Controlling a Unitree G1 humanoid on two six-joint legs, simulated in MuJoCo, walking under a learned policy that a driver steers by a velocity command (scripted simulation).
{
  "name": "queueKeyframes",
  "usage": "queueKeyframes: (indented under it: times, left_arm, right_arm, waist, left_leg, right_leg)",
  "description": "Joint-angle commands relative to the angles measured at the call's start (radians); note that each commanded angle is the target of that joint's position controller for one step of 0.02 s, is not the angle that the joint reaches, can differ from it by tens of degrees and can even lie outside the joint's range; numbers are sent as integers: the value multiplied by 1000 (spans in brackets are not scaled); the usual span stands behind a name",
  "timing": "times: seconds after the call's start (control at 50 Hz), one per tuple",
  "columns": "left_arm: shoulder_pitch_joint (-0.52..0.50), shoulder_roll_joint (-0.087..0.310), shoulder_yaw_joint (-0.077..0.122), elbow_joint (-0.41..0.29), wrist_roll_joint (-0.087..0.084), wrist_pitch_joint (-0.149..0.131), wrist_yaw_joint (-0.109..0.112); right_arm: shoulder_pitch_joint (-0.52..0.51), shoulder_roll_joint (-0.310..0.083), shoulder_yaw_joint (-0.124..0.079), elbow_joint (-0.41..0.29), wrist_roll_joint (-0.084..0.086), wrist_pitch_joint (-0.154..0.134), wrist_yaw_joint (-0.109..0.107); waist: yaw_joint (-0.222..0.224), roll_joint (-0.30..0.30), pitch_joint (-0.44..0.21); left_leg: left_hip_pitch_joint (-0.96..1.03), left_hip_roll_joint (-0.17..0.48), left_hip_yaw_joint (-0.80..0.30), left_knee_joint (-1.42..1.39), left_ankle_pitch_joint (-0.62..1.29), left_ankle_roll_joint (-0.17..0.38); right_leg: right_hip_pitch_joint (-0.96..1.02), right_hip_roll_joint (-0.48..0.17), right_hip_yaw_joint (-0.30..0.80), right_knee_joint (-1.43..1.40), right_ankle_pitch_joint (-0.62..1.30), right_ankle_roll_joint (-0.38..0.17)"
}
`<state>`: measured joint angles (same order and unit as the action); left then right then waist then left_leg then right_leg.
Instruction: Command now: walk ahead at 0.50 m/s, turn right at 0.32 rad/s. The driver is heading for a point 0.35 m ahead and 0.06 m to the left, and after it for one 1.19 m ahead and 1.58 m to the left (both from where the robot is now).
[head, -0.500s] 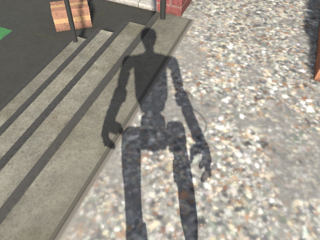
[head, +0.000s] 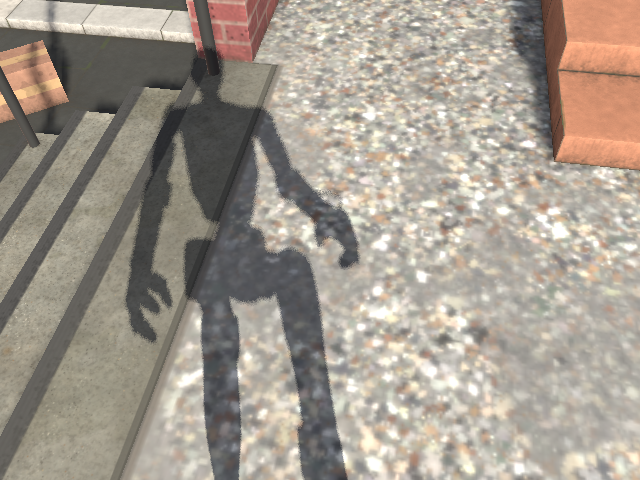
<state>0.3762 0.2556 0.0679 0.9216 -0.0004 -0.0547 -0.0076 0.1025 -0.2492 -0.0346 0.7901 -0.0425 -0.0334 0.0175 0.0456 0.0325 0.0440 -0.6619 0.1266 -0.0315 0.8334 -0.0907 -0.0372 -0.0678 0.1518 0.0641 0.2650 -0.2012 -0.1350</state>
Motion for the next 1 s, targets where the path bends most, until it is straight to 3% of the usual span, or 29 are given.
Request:
queueKeyframes:
  times: [0.02,0.08,0.12,0.16,0.18,0.2,0.22,0.24,0.26,0.28,0.3,0.34,0.42,0.56,0.6,0.66,0.7,0.72,0.74,0.76,0.78,0.8,0.82,0.84,0.88,0.9,1.0]
  left_arm:
    - [88,122,20,-24,2,-15,7]
    - [125,126,14,-12,14,-16,16]
    - [126,138,13,-7,21,-17,23]
    - [83,154,13,-10,23,-21,29]
    - [68,163,14,-9,25,-23,28]
    - [52,162,12,-4,23,-24,24]
    - [54,136,3,-20,14,-31,23]
    - [200,41,-16,-22,-33,-28,22]
    - [187,123,1,-8,4,-25,27]
    - [108,113,0,-23,26,-19,27]
    - [38,95,-7,-38,35,-20,23]
    - [-6,84,-9,-62,42,1,15]
    - [-9,60,-16,-80,33,36,16]
    - [-202,72,-20,-146,23,70,33]
    - [-240,75,-22,-160,17,71,39]
    - [-255,78,-26,-177,5,63,50]
    - [-219,79,-28,-178,-5,52,57]
    - [-176,77,-28,-170,-6,44,60]
    - [-129,90,-25,-162,2,34,65]
    - [-124,159,-11,-169,20,28,76]
    - [-207,258,5,-205,21,39,74]
    - [-163,215,6,-195,16,49,66]
    - [-184,146,-14,-206,14,50,62]
    - [-233,111,-23,-214,14,53,59]
    - [-253,113,-24,-230,23,54,63]
    - [-234,117,-22,-228,26,54,61]
    - [-141,150,-3,-205,26,52,55]
  right_arm:
    - [-89,-54,-4,-77,6,-9,7]
    - [-171,-59,1,-106,12,-16,12]
    - [-187,-71,0,-122,14,-24,13]
    - [-104,-89,-8,-103,16,-31,9]
    - [-16,-106,-17,-75,18,-35,0]
    - [134,-119,-26,-24,15,-45,-12]
    - [288,-158,-37,10,-5,-57,-26]
    - [380,-276,-69,21,-21,-53,-28]
    - [348,-214,-60,36,29,-37,-14]
    - [233,-163,-45,19,49,-36,-7]
    - [169,-99,-28,11,46,-39,-2]
    - [147,-76,-18,27,49,-40,-7]
    - [170,-147,-39,39,36,-34,-8]
    - [238,-167,-58,33,29,14,-18]
    - [248,-173,-65,28,25,27,-21]
    - [244,-180,-75,16,18,44,-24]
    - [213,-183,-79,2,20,54,-26]
    - [180,-183,-81,-7,27,59,-26]
    - [148,-172,-78,-21,38,63,-28]
    - [175,-107,-62,-38,46,61,-29]
    - [254,-59,-52,-56,54,61,-34]
    - [246,-161,-75,-29,18,68,-40]
    - [229,-181,-86,-18,17,73,-36]
    - [225,-170,-88,-9,16,82,-29]
    - [223,-156,-83,-11,19,100,-6]
    - [211,-152,-80,-14,25,104,1]
    - [113,-133,-65,-60,29,116,17]
  waist:
    - [29,-88,-2]
    - [57,-92,16]
    - [49,-101,27]
    - [-6,-111,15]
    - [-43,-115,-26]
    - [-113,-83,-96]
    - [-169,-43,-202]
    - [-136,192,-362]
    - [-110,114,-352]
    - [-64,41,-196]
    - [-56,-9,-117]
    - [-22,28,-57]
    - [8,33,-113]
    - [-51,65,-95]
    - [-66,77,-79]
    - [-77,94,-69]
    - [-60,103,-73]
    - [-31,98,-73]
    - [-5,78,-73]
    - [-33,-70,-95]
    - [-99,-287,-90]
    - [-60,-198,-112]
    - [-77,-116,-85]
    - [-97,-94,-48]
    - [-98,-176,-50]
    - [-86,-180,-57]
    - [-30,-184,-70]
  left_leg:
    - [-1,-39,53,-101,106,11]
    - [-11,-64,65,-184,95,34]
    - [15,-79,62,-234,51,60]
    - [156,-113,67,-296,-21,96]
    - [279,-148,80,-316,-61,114]
    - [446,-166,94,-386,-3,140]
    - [686,-34,-31,-378,74,183]
    - [983,272,-468,-363,337,366]
    - [922,291,-617,-451,541,401]
    - [775,247,-459,-453,551,384]
    - [674,193,-352,-475,619,358]
    - [544,95,-219,-521,677,302]
    - [470,45,-156,-518,771,301]
    - [452,19,-263,-527,334,265]
    - [463,20,-309,-513,253,268]
    - [486,23,-380,-467,277,269]
    - [491,15,-429,-433,321,248]
    - [470,-9,-436,-408,290,217]
    - [410,-49,-426,-366,189,168]
    - [321,-127,-327,-223,-75,110]
    - [137,-308,-106,-52,-500,64]
    - [146,-241,-50,167,-551,48]
    - [163,-216,-67,240,-491,42]
    - [171,-197,-61,283,-426,28]
    - [150,-196,-35,341,-352,2]
    - [145,-198,-23,345,-334,-9]
    - [116,-165,1,212,-335,-28]
  right_leg:
    - [36,-258,160,-64,435,-67]
    - [121,-286,171,-41,473,-71]
    - [161,-316,185,-18,521,-70]
    - [149,-324,166,41,670,-44]
    - [139,-313,152,128,800,-30]
    - [123,-267,101,301,861,-6]
    - [-22,-225,70,528,652,17]
    - [-325,-49,-31,949,42,82]
    - [-421,-25,8,1049,-324,81]
    - [-455,-95,21,1059,-258,87]
    - [-465,-130,9,1008,-213,95]
    - [-425,-170,-8,905,-178,115]
    - [-368,-151,-41,804,-134,159]
    - [-409,-153,-27,623,-64,176]
    - [-411,-142,-18,576,-94,174]
    - [-375,-118,-8,484,-166,162]
    - [-299,-103,-1,361,-182,147]
    - [-221,-100,-5,232,-125,139]
    - [-110,-132,14,77,-23,128]
    - [-8,-322,170,-17,5,84]
    - [49,-559,423,-20,332,-34]
    - [-12,-591,401,18,446,-128]
    - [-55,-527,308,22,451,-122]
    - [-92,-454,200,25,420,-86]
    - [-71,-375,77,40,461,-48]
    - [-58,-364,46,48,485,-49]
    - [48,-419,24,59,462,-84]
